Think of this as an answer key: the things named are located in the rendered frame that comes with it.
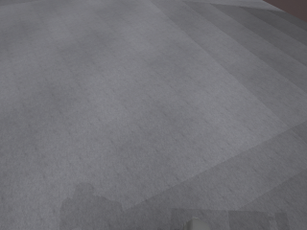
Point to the robot right thigh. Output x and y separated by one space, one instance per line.
195 224

